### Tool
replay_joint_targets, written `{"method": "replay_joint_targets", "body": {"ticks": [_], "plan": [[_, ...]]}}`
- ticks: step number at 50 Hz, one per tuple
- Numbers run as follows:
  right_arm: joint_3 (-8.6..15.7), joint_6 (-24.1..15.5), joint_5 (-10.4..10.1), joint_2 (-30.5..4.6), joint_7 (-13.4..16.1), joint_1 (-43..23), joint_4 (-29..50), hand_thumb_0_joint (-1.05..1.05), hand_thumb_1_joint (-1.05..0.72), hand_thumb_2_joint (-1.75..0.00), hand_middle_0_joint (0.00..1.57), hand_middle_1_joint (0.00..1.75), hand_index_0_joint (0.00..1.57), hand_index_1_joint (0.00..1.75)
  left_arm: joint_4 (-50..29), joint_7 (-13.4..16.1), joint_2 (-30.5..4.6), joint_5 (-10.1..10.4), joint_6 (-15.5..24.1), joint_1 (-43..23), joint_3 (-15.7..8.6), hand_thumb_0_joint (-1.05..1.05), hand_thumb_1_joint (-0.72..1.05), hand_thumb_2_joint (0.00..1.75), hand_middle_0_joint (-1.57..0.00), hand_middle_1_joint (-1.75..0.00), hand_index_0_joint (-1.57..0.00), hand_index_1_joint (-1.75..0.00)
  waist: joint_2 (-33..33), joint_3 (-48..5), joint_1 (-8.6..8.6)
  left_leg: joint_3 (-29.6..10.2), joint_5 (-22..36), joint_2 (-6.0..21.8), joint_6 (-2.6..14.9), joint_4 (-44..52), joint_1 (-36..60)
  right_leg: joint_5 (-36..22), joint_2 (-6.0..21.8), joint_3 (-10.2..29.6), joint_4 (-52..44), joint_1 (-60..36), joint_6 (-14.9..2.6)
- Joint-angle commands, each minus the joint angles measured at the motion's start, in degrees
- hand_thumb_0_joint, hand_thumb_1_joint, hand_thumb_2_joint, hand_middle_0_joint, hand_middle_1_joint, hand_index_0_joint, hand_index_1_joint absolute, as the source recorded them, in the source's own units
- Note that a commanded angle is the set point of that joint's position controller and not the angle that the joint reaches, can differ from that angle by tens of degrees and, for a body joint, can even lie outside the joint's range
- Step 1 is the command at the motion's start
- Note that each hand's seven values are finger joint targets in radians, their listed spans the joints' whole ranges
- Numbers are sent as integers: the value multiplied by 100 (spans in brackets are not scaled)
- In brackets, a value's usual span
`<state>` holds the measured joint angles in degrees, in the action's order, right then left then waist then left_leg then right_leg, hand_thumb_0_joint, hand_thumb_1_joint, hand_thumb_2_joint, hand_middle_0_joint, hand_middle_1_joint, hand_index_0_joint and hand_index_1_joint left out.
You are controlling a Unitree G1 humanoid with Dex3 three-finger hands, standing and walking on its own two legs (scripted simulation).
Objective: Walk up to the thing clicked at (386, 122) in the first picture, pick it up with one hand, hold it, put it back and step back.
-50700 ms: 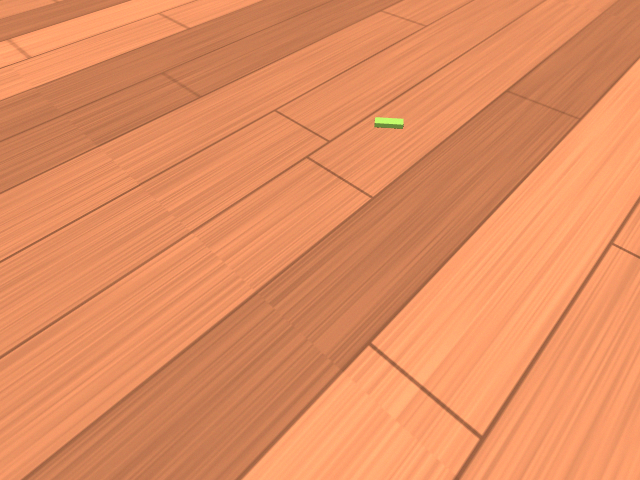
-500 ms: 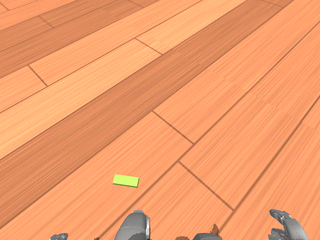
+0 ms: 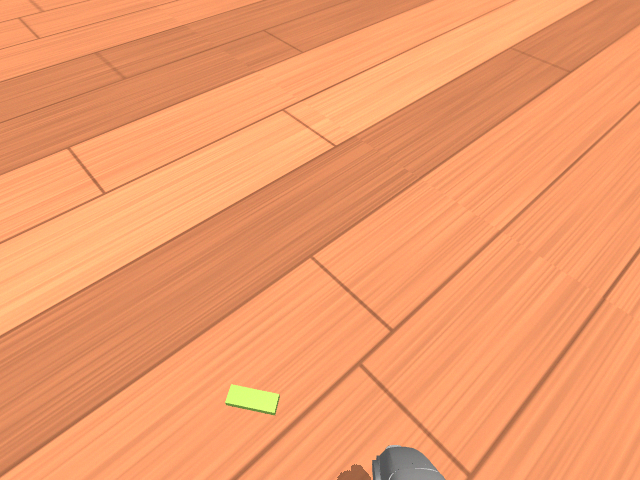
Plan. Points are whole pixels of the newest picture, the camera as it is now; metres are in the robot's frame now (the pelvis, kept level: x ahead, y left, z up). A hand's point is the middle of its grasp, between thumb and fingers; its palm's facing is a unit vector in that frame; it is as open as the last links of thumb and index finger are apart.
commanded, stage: walk up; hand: left
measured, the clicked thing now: (252, 399) +0.43 +0.22 -0.76
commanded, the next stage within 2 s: none
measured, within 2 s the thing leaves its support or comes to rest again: neither
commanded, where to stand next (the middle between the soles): +0.08 +0.00 m, yaw -2 degrees
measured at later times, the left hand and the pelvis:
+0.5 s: hand out of the picture +0.06 +0.23 -0.15, palm faces +0.03 -0.93 -0.37, open 7.4 cm; pelvis -0.04 -0.03 -0.02, yaw +3 degrees
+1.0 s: hand out of the picture +0.03 +0.26 -0.13, palm faces +0.00 -0.89 -0.45, open 7.4 cm; pelvis +0.00 -0.03 -0.01, yaw +1 degrees
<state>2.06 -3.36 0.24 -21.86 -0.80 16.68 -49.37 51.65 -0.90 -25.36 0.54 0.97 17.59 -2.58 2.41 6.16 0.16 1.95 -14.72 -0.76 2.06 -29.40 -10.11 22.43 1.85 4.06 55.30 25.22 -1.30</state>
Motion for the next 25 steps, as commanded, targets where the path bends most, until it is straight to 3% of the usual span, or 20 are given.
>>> {"method": "replay_joint_targets", "body": {"ticks": [1, 3, 6, 8, 9, 10, 11, 12, 13, 14, 16, 17, 18, 19, 20, 21, 22, 23, 24, 25], "plan": [[329, 204, 32, -1339, 181, -594, 559, 0, -90, -90, 20, 30, 20, 30, -311, 259, -694, 192, -46, 108, -244, 0, 90, 90, -20, -30, -20, -30, -1627, 45, 74, -465, 5334, 1321, 1084, 377, -777, -220, -133, -429, -143, -373, 190], [386, 344, 11, -1392, 189, -643, 654, 0, -90, -90, 20, 30, 20, 30, -365, 279, -806, 146, -145, -34, -277, 0, 90, 90, -20, -30, -20, -30, -1414, -287, -2, -503, 4353, 1186, 972, 181, -641, -337, -132, -501, -448, -442, 148], [421, 483, -41, -1486, 190, -890, 724, 0, -90, -90, 20, 30, 20, 30, -359, 250, -825, 24, -190, -125, -315, 0, 90, 90, -20, -30, -20, -30, -1174, -558, 57, -763, 2673, 1192, 834, -264, -791, -685, -158, -576, -1366, -877, 86], [354, 550, -168, -1327, 182, -923, 697, 0, -90, -90, 20, 30, 20, 30, -315, 238, -878, -106, -127, -127, -365, 0, 90, 90, -20, -30, -20, -30, -847, -732, 188, -821, 2127, 1068, 545, -912, -937, -1387, -147, -484, -2270, -1398, -44], [295, 556, -202, -1123, 189, -662, 650, 0, -90, -90, 20, 30, 20, 30, -410, 246, -1072, -182, -85, -267, -393, 0, 90, 90, -20, -30, -20, -30, -107, -834, 107, -650, 1457, 750, 296, -1462, -1092, -2783, 394, 154, -2687, -1516, -217], [192, 544, -258, -823, 212, -389, 592, 0, -90, -90, 20, 30, 20, 30, -544, 242, -1410, -239, -39, -491, -506, 0, 90, 90, -20, -30, -20, -30, 1115, -1006, 20, -448, -537, -53, -11, -2620, -1529, -3875, 1642, 1740, -3130, -1664, -755], [284, 617, -224, -1026, 325, -387, 467, 0, -90, -90, 20, 30, 20, 30, -685, 221, -1567, -192, -57, -753, -474, 0, 90, 90, -20, -30, -20, -30, 1412, -1158, 125, -604, -2489, -425, 3, -3723, -1285, -3997, 2186, 2414, -3258, -1062, -1628], [367, 642, -168, -1225, 352, -332, 365, 0, -90, -90, 20, 30, 20, 30, -753, 229, -1404, -193, -54, -848, -467, 0, 90, 90, -20, -30, -20, -30, 928, -1055, 55, -991, -2348, -373, -51, -4242, -1166, -3595, 2026, 2322, -3203, -762, -1577], [375, 628, -214, -1268, 345, -273, 341, 0, -90, -90, 20, 30, 20, 30, -840, 241, -1209, -178, -77, -1086, -429, 0, 90, 90, -20, -30, -20, -30, 769, -1007, 2, -1066, -2034, -409, -81, -4530, -1376, -3875, 1737, 1693, -3030, -878, -1501], [358, 604, -201, -1235, 328, -182, 222, 0, -90, -90, 20, 30, 20, 30, -835, 263, -1074, -211, -93, -1252, -385, 0, 90, 90, -20, -30, -20, -30, 649, -1081, -45, -969, -1792, -413, -119, -4629, -1362, -3246, 1440, 1274, -2954, -786, -1306], [335, 485, -144, -1233, 280, -47, 111, 0, -90, -90, 20, 30, 20, 30, -846, 271, -953, -300, -109, -1299, -407, 0, 90, 90, -20, -30, -20, -30, 799, -1326, 19, -659, -1465, -278, -235, -3836, -1367, -509, 1051, 934, -3126, -1097, -1054], [300, 429, -81, -1231, 216, 24, -9, 0, -90, -90, 20, 30, 20, 30, -808, 240, -859, -350, -100, -1140, -396, 0, 90, 90, -20, -30, -20, -30, 775, -1433, 140, -457, -1527, -249, -283, -3069, -1483, 695, 929, 943, -3237, -1506, -957], [284, 379, -36, -1231, 160, -96, -32, 0, -90, -90, 20, 30, 20, 30, -744, 203, -867, -388, -93, -923, -398, 0, 90, 90, -20, -30, -20, -30, 971, -1522, 254, -211, -1917, -239, -309, -2373, -1583, 1483, 941, 1100, -3414, -1865, -926], [280, 345, 17, -1244, 126, -82, -61, 0, -90, -90, 20, 30, 20, 30, -711, 169, -1041, -415, -96, -790, -463, 0, 90, 90, -20, -30, -20, -30, 1177, -1514, 305, -37, -2243, -239, -305, -1732, -1474, 1819, 1155, 1350, -3567, -1936, -1019], [287, 315, 55, -1263, 110, 63, -153, 0, -90, -90, 20, 30, 20, 30, -690, 133, -1183, -386, -127, -760, -508, 0, 90, 90, -20, -30, -20, -30, 1266, -1360, 257, 76, -2310, -208, -190, -1175, -1123, 1817, 1302, 1417, -3662, -1614, -1034], [289, 303, 86, -1230, 89, 100, -249, 0, -90, -90, 20, 30, 20, 30, -622, 107, -1216, -342, -170, -717, -512, 0, 90, 90, -20, -30, -20, -30, 1131, -1101, 211, 161, -2124, -266, -82, -588, -667, 1641, 1278, 1302, -3713, -1162, -916], [300, 283, 113, -1133, 66, 335, -370, 0, -90, -90, 20, 30, 20, 30, -579, 94, -1243, -306, -204, -740, -490, 0, 90, 90, -20, -30, -20, -30, 834, -933, 36, 353, -1247, -339, 13, 380, 20, 1495, 1075, 940, -3601, -753, -614], [344, 253, 193, -1133, 67, 449, -474, 0, -90, -90, 20, 30, 20, 30, -546, 84, -1024, -275, -216, -663, -387, 0, 90, 90, -20, -30, -20, -30, 349, -806, -100, 120, -790, -235, 133, 1224, 828, 1438, 711, 479, -3169, -74, -148], [420, 238, 322, -1410, 72, 321, -396, 0, -90, -90, 20, 30, 20, 30, -596, 77, -636, -208, -193, -710, -265, 0, 90, 90, -20, -30, -20, -30, -960, -554, -128, -1894, -2309, 797, 429, 1841, 1156, 1086, 184, -19, -1908, 1115, 224], [439, 220, 346, -1857, 70, -341, -143, 0, -90, -90, 20, 30, 20, 30, -601, 106, -726, -157, -123, -1367, -329, 0, 90, 90, -20, -30, -20, -30, -1403, 246, -262, -3662, -4142, 2198, 967, 2308, -362, 741, -215, -319, -1193, 1570, 230]]}}
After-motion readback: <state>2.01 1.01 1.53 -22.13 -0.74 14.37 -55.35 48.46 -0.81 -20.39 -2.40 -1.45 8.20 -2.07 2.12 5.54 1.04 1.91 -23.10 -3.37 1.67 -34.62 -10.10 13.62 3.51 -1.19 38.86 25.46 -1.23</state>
